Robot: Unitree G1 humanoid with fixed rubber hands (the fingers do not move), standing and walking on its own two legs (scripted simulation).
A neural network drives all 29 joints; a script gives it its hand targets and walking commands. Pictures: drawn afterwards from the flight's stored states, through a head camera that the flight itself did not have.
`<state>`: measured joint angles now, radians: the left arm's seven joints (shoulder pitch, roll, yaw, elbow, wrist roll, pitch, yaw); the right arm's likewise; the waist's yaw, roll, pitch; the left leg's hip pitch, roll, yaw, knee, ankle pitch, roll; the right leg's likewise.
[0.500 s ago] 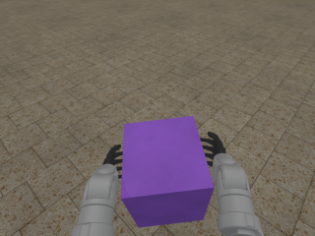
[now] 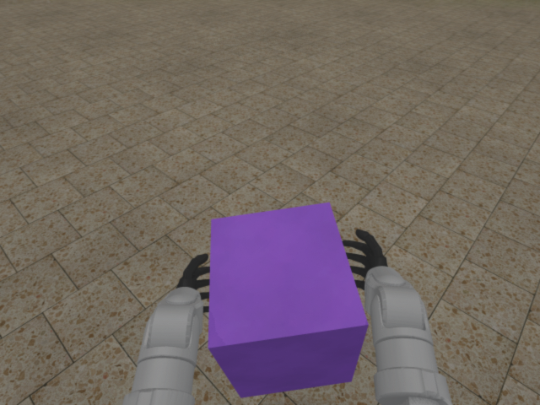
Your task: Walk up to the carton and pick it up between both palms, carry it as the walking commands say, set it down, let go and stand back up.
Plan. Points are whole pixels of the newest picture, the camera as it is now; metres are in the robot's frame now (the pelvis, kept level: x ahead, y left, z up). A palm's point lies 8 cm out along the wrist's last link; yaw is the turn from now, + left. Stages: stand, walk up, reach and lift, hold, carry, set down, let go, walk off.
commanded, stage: hold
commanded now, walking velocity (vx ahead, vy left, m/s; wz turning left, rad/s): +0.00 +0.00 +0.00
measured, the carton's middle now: (283, 303) +0.30 -0.01 -0.03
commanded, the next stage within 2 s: carry in 1.00 s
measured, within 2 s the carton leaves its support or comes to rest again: neither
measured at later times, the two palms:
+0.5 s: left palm (182, 301) +0.27 +0.14 +0.04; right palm (370, 274) +0.29 -0.14 +0.07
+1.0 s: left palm (183, 302) +0.27 +0.14 +0.04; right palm (370, 272) +0.30 -0.14 +0.07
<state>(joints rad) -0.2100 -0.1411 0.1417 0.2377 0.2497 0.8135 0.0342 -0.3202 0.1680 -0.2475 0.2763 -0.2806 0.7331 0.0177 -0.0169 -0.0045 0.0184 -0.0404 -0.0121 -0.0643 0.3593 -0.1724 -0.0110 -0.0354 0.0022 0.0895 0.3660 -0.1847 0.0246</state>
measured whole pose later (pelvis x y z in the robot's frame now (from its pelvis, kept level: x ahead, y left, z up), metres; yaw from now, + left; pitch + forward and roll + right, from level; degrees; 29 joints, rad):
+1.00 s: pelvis +0.00 +0.00 +0.00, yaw +0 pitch -8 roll +0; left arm -0.22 -0.14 0.16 0.23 0.25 0.83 0.03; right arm -0.34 0.17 -0.25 0.27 -0.29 0.74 0.02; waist 0.00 0.00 0.01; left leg -0.07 -0.01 -0.07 0.39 -0.18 -0.01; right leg -0.06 0.01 0.09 0.40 -0.20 0.02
